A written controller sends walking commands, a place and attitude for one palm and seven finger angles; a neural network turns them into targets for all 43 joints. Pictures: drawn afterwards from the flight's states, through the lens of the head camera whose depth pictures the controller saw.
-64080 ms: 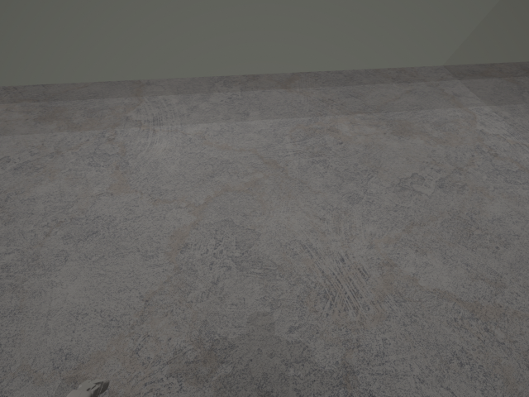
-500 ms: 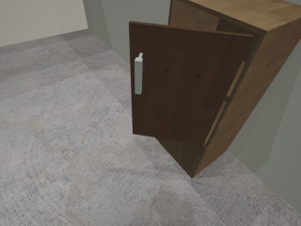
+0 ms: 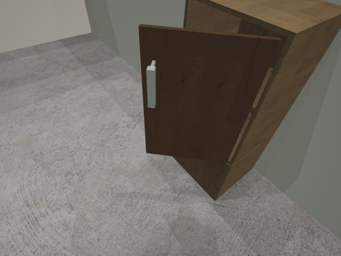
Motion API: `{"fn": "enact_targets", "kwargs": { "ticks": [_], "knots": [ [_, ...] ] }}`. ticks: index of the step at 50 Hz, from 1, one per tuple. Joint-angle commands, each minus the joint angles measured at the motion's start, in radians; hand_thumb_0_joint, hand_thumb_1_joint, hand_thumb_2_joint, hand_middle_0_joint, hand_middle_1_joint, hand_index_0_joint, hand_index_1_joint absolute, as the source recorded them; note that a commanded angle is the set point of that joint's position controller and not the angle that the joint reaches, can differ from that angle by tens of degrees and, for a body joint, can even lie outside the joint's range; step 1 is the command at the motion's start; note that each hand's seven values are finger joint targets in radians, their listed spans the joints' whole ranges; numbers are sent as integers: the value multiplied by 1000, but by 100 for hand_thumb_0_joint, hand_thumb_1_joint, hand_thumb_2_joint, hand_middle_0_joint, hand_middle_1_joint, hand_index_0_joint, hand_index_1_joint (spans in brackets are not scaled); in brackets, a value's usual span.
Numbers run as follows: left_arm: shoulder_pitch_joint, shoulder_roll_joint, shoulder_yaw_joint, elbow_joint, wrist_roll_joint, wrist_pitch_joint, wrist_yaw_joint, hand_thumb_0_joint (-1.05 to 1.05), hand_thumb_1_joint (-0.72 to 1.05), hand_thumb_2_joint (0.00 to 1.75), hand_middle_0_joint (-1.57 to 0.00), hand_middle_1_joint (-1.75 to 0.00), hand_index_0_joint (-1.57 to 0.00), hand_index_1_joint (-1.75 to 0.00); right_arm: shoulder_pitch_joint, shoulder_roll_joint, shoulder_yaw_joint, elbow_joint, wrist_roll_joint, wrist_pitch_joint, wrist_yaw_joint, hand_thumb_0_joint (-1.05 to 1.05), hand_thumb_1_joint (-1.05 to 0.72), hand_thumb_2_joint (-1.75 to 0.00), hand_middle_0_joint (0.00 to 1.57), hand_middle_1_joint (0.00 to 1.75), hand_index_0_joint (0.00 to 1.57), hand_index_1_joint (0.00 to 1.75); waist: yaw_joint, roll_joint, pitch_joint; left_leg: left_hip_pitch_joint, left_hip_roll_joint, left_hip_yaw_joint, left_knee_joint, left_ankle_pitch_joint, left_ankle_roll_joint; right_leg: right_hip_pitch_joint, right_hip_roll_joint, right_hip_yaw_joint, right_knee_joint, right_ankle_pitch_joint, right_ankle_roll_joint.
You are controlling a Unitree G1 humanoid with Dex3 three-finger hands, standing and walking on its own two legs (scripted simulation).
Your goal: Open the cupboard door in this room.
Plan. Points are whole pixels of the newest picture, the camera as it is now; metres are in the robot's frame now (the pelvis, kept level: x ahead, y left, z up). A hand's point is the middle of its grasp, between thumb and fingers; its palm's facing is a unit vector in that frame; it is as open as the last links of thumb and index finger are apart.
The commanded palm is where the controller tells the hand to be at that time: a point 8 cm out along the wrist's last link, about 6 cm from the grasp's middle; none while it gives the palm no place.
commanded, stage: shuffle to correct the standing spot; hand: left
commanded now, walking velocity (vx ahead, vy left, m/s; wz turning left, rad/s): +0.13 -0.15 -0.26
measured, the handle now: (152, 84) +0.60 +0.10 +0.08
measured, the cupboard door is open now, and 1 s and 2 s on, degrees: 45 45 45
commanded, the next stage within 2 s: come to a stop and stand still in 0.22 s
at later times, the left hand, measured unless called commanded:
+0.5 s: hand out of the picture +0.09 +0.09 -0.19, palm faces +0.00 -0.99 -0.15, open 7.3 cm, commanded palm none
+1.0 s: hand out of the picture +0.10 +0.11 -0.17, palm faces -0.02 -0.96 -0.26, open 7.4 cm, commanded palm none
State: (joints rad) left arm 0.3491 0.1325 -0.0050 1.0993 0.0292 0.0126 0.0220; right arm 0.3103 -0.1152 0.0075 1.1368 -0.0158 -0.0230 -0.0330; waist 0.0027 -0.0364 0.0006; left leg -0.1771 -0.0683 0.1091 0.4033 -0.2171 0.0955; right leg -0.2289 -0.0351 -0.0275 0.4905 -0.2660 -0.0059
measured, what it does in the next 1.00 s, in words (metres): steps on the spot: right foot, then left foot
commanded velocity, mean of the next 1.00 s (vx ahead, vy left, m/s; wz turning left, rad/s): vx -0.02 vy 0.00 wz -0.01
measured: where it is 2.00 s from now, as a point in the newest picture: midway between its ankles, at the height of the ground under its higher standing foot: outside the picture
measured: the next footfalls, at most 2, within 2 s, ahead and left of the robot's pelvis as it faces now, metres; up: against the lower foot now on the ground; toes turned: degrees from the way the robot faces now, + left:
right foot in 0.32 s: +0.10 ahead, -0.20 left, +0.00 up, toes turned -6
left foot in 0.54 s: +0.15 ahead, +0.01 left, +0.00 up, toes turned +2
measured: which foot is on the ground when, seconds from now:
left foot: down 0.00-0.32, up 0.34-0.52, down 0.54-1.00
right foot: up 0.00-0.30, down 0.32-1.00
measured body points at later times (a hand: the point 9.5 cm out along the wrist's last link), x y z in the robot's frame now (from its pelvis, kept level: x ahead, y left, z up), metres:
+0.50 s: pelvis +0.06 -0.08 -0.01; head +0.08 -0.06 +0.44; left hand +0.09 +0.14 -0.17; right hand +0.04 -0.31 -0.15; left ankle +0.08 +0.01 -0.72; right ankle +0.06 -0.20 -0.74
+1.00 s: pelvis +0.06 -0.08 -0.01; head +0.06 -0.09 +0.44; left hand +0.10 +0.16 -0.15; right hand +0.14 -0.31 -0.16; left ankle +0.11 +0.01 -0.74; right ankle +0.06 -0.20 -0.74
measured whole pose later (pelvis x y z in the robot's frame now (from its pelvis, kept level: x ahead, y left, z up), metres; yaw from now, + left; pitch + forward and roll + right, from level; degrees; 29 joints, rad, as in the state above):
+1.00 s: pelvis +0.06 -0.08 -0.01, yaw -3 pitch -2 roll +0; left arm 0.31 0.17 0.00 0.96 0.03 0.02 0.05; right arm 0.19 -0.18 -0.03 0.93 -0.01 0.01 -0.01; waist 0.01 0.04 0.02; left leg -0.29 0.00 0.12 0.58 -0.25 0.05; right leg -0.24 -0.05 -0.07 0.61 -0.33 0.00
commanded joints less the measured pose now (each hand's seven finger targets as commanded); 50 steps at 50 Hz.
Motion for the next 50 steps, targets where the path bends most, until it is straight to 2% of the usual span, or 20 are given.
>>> {"fn": "enact_targets", "kwargs": {
  "ticks": [1,6,10,13,14,16,17,19,21,24,26,28,31,33,37,41,42,43,47,50],
  "knots": [
    [-9,66,39,-87,14,13,-18,0,90,90,-20,-30,-20,-30,100,-187,-56,-35,-8,-3,-24,0,-90,-90,20,30,20,30,-37,102,160,-1,414,-420,-263,-339,96,-299,-4,8,272,-173,-24],
    [-69,34,52,-131,10,8,-40,0,90,90,-20,-30,-20,-30,99,-175,-61,-40,-16,-27,-27,0,-90,-90,20,30,20,30,-41,56,100,45,413,-305,-226,-89,112,-335,-47,27,325,-121,-6],
    [-60,16,54,-132,5,4,-43,0,90,90,-20,-30,-20,-30,81,-188,-70,-45,-22,-22,-19,0,-90,-90,20,30,20,30,-33,124,63,-27,362,-210,-167,-43,80,-169,-17,-40,165,-84,-5],
    [13,42,61,-99,5,-5,-40,0,90,90,-20,-30,-20,-30,74,-177,-71,-45,-18,-14,-13,0,-90,-90,20,30,20,30,6,100,50,-133,303,-144,-42,-107,22,31,21,-81,-15,25,-7],
    [58,68,65,-83,4,-12,-35,0,90,90,-20,-30,-20,-30,76,-157,-66,-48,-15,-13,-8,0,-90,-90,20,30,20,30,25,50,38,-214,260,-101,38,-177,-7,134,-10,-33,-59,18,-22],
    [177,192,86,-52,2,-24,-13,0,90,90,-20,-30,-20,-30,34,-66,-45,-99,-9,-11,5,0,-90,-90,20,30,20,30,78,-269,22,-494,84,73,405,-389,-72,292,-303,350,-227,-110,-161],
    [204,198,90,-50,-6,-22,-8,0,90,90,-20,-30,-20,-30,-35,-86,-49,-123,-12,-6,8,0,-90,-90,20,30,20,30,107,-196,34,-507,102,-3,598,-421,-63,223,-351,410,-279,-126,-229],
    [62,142,73,-77,-5,-34,4,0,90,90,-20,-30,-20,-30,1,-72,-48,-105,-11,-1,16,0,-90,-90,20,30,20,30,26,-134,73,-435,146,-62,647,-282,-75,62,-299,314,-276,-37,-210],
    [-34,112,57,-105,-1,-41,13,0,90,90,-20,-30,-20,-30,49,-33,-36,-77,-3,6,18,0,-90,-90,20,30,20,30,-19,-74,65,-271,148,-57,490,-218,-94,-42,-254,157,-238,194,-179],
    [-47,139,52,-103,-6,-41,14,0,90,90,-20,-30,-20,-30,99,-16,-22,-53,10,3,11,0,-90,-90,20,30,20,30,-31,-50,30,-57,99,-24,134,-7,-120,-66,-194,73,-103,366,-136],
    [-27,126,52,-108,-15,-27,14,0,90,90,-20,-30,-20,-30,105,-76,-37,-56,13,-3,3,0,-90,-90,20,30,20,30,-15,47,11,21,145,-71,26,246,-102,-60,-132,52,11,335,-73],
    [21,94,50,-107,-18,-12,20,0,90,90,-20,-30,-20,-30,30,-157,-48,-102,5,4,-6,0,-90,-90,20,30,20,30,26,159,8,-50,299,-200,19,520,-7,-28,-53,1,33,74,-10],
    [34,88,46,-91,-9,3,22,0,90,90,-20,-30,-20,-30,-49,-150,-52,-125,5,15,-11,0,-90,-90,20,30,20,30,37,188,67,-90,289,-205,-4,569,23,-13,-43,-11,88,36,-3],
    [32,95,47,-95,-9,5,21,0,90,90,-20,-30,-20,-30,-51,-164,-58,-140,4,18,-11,0,-90,-90,20,30,20,30,29,176,12,-31,300,-208,1,605,36,-23,-40,-12,110,-20,1],
    [43,98,48,-109,-5,-3,20,0,90,90,-20,-30,-20,-30,-90,-177,-72,-172,5,24,-8,0,-90,-90,20,30,20,30,27,73,-82,22,274,-179,71,507,23,2,-53,15,41,132,-1],
    [-5,150,49,-132,0,-14,18,0,90,90,-20,-30,-20,-30,-85,-113,-66,-178,6,39,6,0,-90,-90,20,30,20,30,-5,-137,-60,-66,120,-65,172,53,-79,4,-211,173,-70,367,-91],
    [11,155,46,-149,4,-29,57,0,90,90,-20,-30,-20,-30,-107,-176,-70,-238,11,14,13,0,-90,-90,20,30,20,30,-13,15,-135,-15,142,-54,160,73,-107,78,-201,222,-11,724,-78],
    [-19,229,54,-208,-3,-35,51,0,90,90,-20,-30,-20,-30,-86,-133,-66,-256,9,23,25,0,-90,-90,20,30,20,30,-16,-53,-166,-79,110,-54,180,-54,-86,103,-195,169,8,476,-85],
    [-38,167,38,-218,-5,-26,37,0,90,90,-20,-30,-20,-30,-90,-145,-54,-264,1,19,27,0,-90,-90,20,30,20,30,-15,103,4,-65,194,-156,63,120,-33,-80,-70,57,25,79,-47],
    [-21,142,23,-211,-3,-18,28,0,90,90,-20,-30,-20,-30,-115,-168,-50,-277,1,27,31,0,-90,-90,20,30,20,30,2,-13,134,-195,185,-176,-25,-166,-29,-109,-45,58,-54,-142,-37]
  ]
}}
